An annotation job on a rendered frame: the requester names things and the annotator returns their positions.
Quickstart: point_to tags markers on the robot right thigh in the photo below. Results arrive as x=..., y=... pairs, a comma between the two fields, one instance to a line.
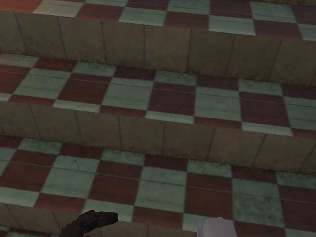
x=215, y=227

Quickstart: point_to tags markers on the robot left hand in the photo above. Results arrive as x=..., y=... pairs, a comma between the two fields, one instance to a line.
x=87, y=222

